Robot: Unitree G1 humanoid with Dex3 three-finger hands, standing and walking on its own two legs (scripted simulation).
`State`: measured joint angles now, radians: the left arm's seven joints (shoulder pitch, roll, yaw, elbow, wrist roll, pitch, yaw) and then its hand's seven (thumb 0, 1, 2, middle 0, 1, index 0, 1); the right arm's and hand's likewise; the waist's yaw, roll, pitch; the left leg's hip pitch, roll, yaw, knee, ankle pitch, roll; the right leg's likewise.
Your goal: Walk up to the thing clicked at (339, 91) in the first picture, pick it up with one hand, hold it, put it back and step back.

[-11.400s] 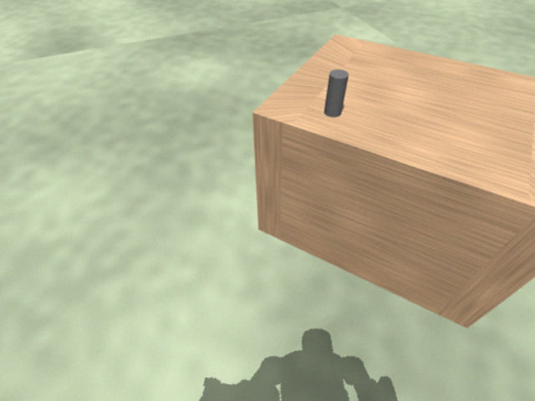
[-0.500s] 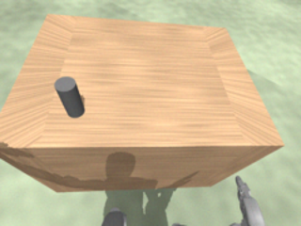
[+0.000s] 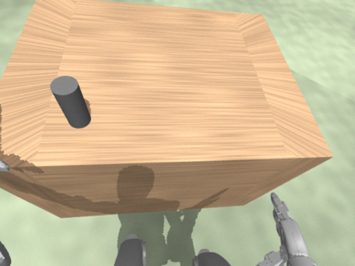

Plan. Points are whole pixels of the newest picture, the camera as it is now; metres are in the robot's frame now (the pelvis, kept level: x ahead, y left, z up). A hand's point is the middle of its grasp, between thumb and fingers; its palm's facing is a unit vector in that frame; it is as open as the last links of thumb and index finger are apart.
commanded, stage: close in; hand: left
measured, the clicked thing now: (73, 104) +0.49 +0.25 +0.01
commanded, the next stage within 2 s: rest palm in 0.70 s
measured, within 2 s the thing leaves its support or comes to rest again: neither
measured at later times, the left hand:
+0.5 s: hand (59, 122) +0.44 +0.27 +0.00, palm faces +0.26 -0.97 +0.02, open 17.6 cm
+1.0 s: hand (77, 115) +0.46 +0.23 +0.00, palm faces +0.25 -0.97 +0.01, open 17.5 cm
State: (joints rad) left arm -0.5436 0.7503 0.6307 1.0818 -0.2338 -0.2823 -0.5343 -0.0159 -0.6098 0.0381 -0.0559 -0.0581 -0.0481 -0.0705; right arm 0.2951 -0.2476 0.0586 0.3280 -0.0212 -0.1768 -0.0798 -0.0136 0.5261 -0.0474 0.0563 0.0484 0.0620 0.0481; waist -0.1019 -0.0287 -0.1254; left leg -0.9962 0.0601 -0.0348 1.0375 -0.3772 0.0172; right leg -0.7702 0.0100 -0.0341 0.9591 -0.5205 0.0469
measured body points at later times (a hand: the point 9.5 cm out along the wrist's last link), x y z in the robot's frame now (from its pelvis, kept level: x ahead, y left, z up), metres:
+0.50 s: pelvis +0.00 -0.01 -0.02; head +0.12 +0.04 +0.41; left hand +0.42 +0.32 +0.01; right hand +0.15 -0.26 -0.04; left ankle +0.06 +0.10 -0.67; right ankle -0.04 -0.16 -0.67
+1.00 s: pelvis -0.01 -0.01 -0.02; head +0.12 +0.03 +0.40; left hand +0.44 +0.29 +0.00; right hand +0.14 -0.27 -0.03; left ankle +0.06 +0.10 -0.67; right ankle -0.04 -0.16 -0.67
